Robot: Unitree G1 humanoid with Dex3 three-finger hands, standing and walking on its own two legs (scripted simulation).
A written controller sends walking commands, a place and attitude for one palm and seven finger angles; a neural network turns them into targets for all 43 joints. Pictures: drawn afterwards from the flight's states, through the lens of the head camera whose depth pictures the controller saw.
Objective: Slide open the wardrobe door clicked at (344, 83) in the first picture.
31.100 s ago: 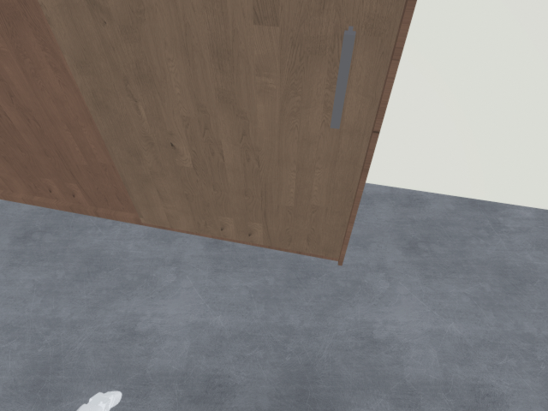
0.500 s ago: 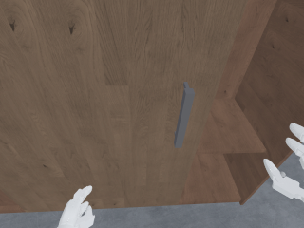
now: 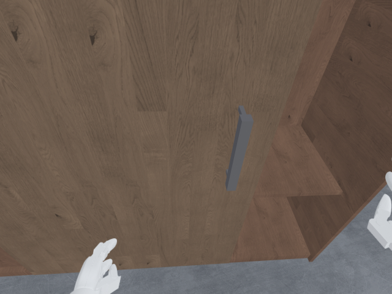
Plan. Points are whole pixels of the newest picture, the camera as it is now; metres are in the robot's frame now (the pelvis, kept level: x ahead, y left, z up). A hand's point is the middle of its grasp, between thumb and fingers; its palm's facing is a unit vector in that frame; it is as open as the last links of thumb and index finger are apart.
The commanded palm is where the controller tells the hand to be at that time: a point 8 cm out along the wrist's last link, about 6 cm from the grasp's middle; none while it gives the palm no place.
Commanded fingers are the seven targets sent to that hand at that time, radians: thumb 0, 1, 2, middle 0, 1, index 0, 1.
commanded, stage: step back with the hand held close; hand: right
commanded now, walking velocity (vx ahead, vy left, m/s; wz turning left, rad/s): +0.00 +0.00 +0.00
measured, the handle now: (235, 151) +0.43 -0.11 +0.07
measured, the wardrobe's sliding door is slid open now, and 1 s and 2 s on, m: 0.43 0.43 0.43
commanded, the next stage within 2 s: stop stepping back and stand still in 1.22 s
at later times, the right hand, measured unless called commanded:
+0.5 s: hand (373, 224) +0.18 -0.27 +0.15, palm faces +0.31 +0.81 -0.50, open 7.4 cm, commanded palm +0.12 -0.32 +0.17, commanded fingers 0.00 -0.90 -0.90 0.20 0.30 0.20 0.30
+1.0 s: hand out of the picture +0.12 -0.30 +0.16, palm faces +0.42 +0.81 -0.41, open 7.4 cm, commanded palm +0.04 -0.34 +0.17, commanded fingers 0.00 -0.90 -0.90 0.20 0.30 0.20 0.30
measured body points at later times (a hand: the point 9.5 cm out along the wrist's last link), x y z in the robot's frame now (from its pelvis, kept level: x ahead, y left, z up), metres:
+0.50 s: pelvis -0.03 -0.02 -0.01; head +0.00 -0.03 +0.44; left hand +0.15 +0.22 -0.08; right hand +0.16 -0.31 +0.18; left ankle -0.01 +0.12 -0.74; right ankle +0.02 -0.10 -0.74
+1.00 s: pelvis -0.10 -0.04 -0.02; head -0.07 -0.08 +0.43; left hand +0.06 +0.20 -0.09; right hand +0.09 -0.34 +0.18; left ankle -0.06 +0.11 -0.71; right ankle +0.02 -0.10 -0.74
